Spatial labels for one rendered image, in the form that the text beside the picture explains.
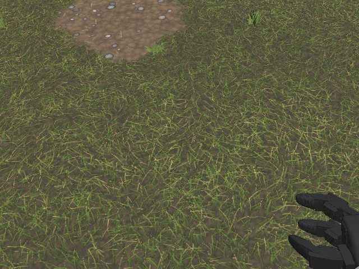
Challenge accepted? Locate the right robot hand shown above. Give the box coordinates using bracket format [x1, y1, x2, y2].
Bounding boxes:
[288, 192, 359, 269]

